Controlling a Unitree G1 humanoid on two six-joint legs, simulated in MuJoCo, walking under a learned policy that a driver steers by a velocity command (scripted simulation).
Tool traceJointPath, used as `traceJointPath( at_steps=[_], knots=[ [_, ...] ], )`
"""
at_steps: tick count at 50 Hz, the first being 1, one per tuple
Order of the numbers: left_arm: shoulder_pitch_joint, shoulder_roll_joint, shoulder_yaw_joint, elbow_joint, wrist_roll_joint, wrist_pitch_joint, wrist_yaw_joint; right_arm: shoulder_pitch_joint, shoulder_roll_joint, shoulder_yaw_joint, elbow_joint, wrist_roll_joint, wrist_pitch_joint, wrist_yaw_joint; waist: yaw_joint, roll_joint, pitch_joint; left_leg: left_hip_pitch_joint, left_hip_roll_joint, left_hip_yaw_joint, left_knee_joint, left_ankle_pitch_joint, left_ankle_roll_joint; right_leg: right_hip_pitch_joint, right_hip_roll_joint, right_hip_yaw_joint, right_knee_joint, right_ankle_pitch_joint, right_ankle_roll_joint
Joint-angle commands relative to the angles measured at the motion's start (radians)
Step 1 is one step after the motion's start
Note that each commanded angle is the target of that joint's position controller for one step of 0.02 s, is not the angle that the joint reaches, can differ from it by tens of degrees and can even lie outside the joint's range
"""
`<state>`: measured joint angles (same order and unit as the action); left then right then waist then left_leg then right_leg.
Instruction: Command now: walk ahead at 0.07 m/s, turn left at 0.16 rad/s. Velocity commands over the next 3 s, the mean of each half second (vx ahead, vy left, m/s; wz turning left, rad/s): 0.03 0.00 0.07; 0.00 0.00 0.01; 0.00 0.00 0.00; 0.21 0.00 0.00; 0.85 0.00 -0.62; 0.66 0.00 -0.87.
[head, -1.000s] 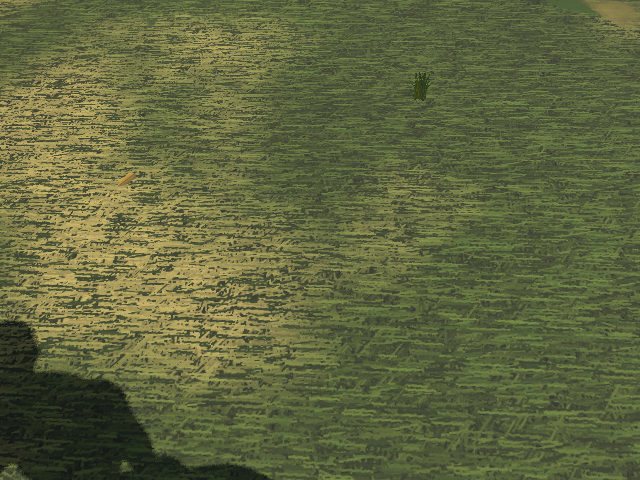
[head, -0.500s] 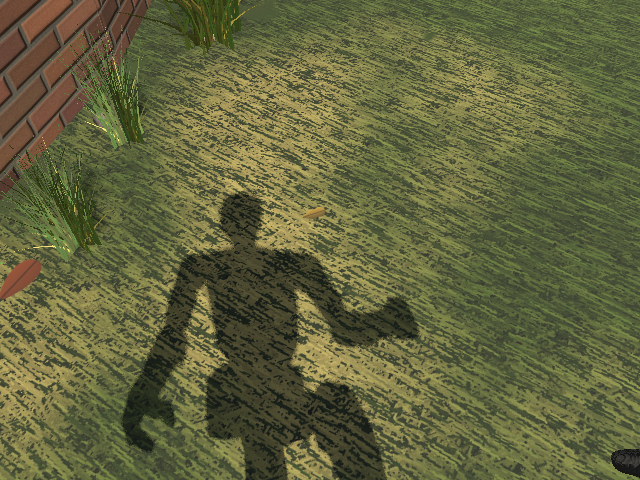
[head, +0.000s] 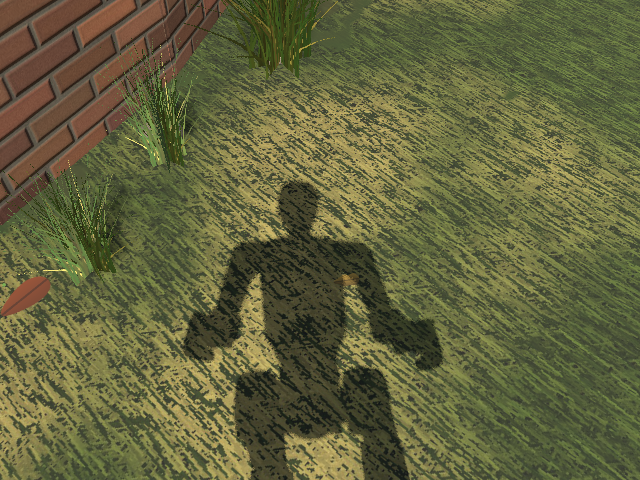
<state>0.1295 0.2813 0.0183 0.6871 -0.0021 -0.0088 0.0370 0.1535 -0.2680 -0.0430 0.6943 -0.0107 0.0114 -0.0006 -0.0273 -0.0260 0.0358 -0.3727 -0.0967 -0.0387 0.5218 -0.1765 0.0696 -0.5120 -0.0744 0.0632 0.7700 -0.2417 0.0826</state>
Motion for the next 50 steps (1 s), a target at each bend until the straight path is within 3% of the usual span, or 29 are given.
traceJointPath(
  at_steps=[1,2,3,4,5,6,8,17,27,50],
  knots=[
    [0.057,0.057,0.025,-0.039,0.012,-0.008,-0.011,-0.050,-0.074,-0.013,-0.050,0.005,-0.010,0.003,0.055,0.141,-0.158,-0.023,0.211,-0.161,-0.073,0.077,0.117,0.300,0.042,-0.061,-0.220,0.136,-0.038],
    [0.053,0.063,0.025,-0.045,0.031,-0.014,-0.015,0.000,-0.030,0.001,-0.030,-0.002,-0.017,0.004,0.046,0.109,-0.138,-0.047,0.169,-0.154,-0.037,-0.025,0.055,0.352,0.007,-0.020,-0.299,0.236,-0.062],
    [0.031,0.141,0.038,-0.070,0.046,-0.015,-0.011,0.085,-0.014,0.004,-0.016,-0.019,-0.022,0.004,-0.017,-0.051,-0.123,-0.082,0.076,-0.096,0.077,-0.222,-0.015,0.370,-0.136,0.123,-0.324,0.419,-0.119],
    [-0.006,0.133,0.038,-0.061,0.050,-0.012,-0.012,0.130,-0.025,-0.003,-0.013,-0.006,-0.021,0.000,-0.058,-0.204,-0.135,-0.021,0.055,-0.023,0.101,-0.261,-0.053,0.266,-0.214,0.199,-0.379,0.288,-0.219],
    [-0.049,0.083,0.028,-0.068,0.041,-0.014,-0.018,0.089,-0.060,-0.009,-0.010,-0.009,-0.015,-0.004,-0.045,-0.175,-0.108,0.076,0.088,-0.018,0.066,-0.179,-0.072,0.169,-0.172,0.196,-0.410,0.090,-0.214],
    [-0.057,0.056,0.022,-0.065,0.037,-0.017,-0.022,0.039,-0.066,-0.015,-0.010,-0.009,-0.004,-0.008,-0.030,-0.133,-0.087,0.108,0.087,-0.018,0.035,-0.106,-0.072,0.145,-0.102,0.134,-0.399,-0.035,-0.162],
    [-0.027,0.076,0.026,-0.056,0.031,-0.024,-0.027,0.016,-0.068,-0.018,0.000,-0.015,0.020,-0.013,0.000,-0.091,-0.043,0.105,0.094,-0.049,0.002,-0.080,-0.057,0.131,-0.048,0.071,-0.392,-0.123,-0.114],
    [0.029,0.039,0.026,-0.029,0.016,-0.027,-0.019,0.024,-0.038,-0.021,0.060,0.001,-0.003,-0.022,0.028,0.013,-0.094,0.110,0.114,-0.071,-0.013,0.048,-0.062,0.274,-0.007,0.012,-0.300,0.127,-0.128],
    [0.024,0.024,0.034,0.025,0.013,-0.023,-0.027,0.041,-0.044,-0.029,0.133,0.005,0.004,-0.042,0.022,0.025,-0.072,0.156,0.126,-0.079,-0.022,0.098,-0.069,0.273,0.015,-0.009,-0.310,0.153,-0.129],
    [0.066,0.028,0.037,0.235,0.005,-0.015,-0.010,0.044,-0.034,-0.029,0.338,0.010,-0.002,-0.058,0.025,0.024,-0.021,0.179,0.119,-0.049,-0.092,0.069,-0.080,0.301,0.032,-0.019,-0.382,0.087,-0.129]
  ],
)
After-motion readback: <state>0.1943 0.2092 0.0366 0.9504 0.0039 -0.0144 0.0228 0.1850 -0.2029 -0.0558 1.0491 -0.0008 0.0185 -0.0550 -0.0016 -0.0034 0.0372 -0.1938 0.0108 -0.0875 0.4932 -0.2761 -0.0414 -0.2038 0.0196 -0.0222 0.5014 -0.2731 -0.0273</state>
